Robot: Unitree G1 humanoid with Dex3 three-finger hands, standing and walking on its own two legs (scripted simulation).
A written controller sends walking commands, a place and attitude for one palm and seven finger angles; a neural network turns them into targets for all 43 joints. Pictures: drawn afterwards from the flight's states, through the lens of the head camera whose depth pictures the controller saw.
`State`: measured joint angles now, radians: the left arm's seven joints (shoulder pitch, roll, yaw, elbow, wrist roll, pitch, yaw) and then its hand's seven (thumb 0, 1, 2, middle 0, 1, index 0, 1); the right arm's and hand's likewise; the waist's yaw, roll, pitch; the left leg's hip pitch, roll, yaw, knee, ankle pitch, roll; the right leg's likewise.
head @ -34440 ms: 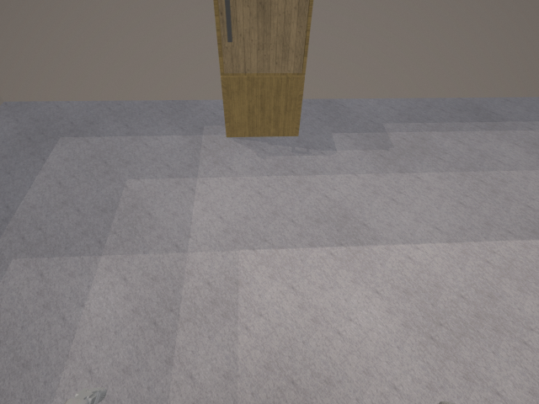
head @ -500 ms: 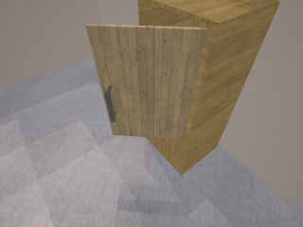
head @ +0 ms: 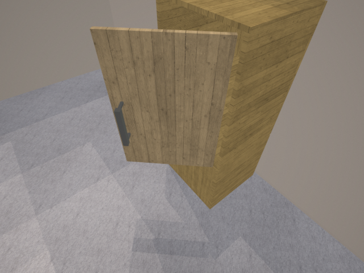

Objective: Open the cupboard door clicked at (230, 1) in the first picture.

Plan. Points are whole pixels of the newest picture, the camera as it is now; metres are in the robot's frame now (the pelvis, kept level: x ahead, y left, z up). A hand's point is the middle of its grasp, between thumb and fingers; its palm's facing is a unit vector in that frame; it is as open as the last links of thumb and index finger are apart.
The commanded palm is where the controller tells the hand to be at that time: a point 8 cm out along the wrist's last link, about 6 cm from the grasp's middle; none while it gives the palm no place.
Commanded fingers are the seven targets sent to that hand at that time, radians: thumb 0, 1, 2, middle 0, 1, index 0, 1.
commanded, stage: look again from close up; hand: left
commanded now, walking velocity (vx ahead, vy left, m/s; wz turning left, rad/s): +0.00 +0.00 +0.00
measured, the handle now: (123, 124) +0.63 +0.24 -0.08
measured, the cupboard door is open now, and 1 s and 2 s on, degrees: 47 47 47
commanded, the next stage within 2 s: shuffle to correct the standing spot in 0.60 s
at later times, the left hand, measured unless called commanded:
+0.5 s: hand out of the picture +0.01 +0.16 -0.17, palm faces +0.03 -0.99 -0.16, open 7.4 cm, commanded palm none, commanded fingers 0.00 0.90 0.90 -0.20 -0.30 -0.20 -0.30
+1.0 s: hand out of the picture +0.02 +0.18 -0.18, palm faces +0.09 -0.98 -0.16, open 7.4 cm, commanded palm none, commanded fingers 0.00 0.90 0.90 -0.20 -0.30 -0.20 -0.30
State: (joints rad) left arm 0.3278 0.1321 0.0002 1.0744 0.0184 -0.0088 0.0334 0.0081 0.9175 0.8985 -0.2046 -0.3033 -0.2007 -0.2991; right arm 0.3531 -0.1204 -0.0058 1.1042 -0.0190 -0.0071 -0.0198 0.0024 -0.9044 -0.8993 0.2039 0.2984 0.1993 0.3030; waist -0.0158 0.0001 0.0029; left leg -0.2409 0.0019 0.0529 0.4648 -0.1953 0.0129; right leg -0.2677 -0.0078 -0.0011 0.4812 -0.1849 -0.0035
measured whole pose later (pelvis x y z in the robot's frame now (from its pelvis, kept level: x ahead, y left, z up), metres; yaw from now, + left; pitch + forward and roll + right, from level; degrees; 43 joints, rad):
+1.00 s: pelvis +0.05 +0.02 +0.00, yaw +0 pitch -1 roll +0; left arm 0.36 0.13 0.04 1.06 0.02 0.00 0.02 0.00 0.91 0.90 -0.20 -0.30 -0.20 -0.30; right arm 0.35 -0.15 -0.02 1.10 -0.03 0.00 -0.01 0.00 -0.91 -0.90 0.20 0.30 0.20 0.30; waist 0.02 -0.01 0.00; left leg -0.20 -0.01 0.05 0.51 -0.29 0.03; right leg -0.21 -0.02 0.00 0.49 -0.27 0.01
